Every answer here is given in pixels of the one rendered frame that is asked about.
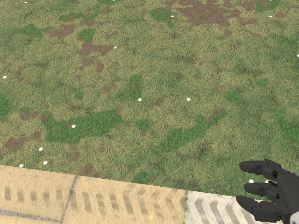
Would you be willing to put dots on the robot right hand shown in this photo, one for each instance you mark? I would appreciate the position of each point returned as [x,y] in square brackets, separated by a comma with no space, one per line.
[284,195]

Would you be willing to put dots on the robot right forearm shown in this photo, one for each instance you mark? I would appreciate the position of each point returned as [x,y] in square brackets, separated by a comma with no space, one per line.
[294,219]

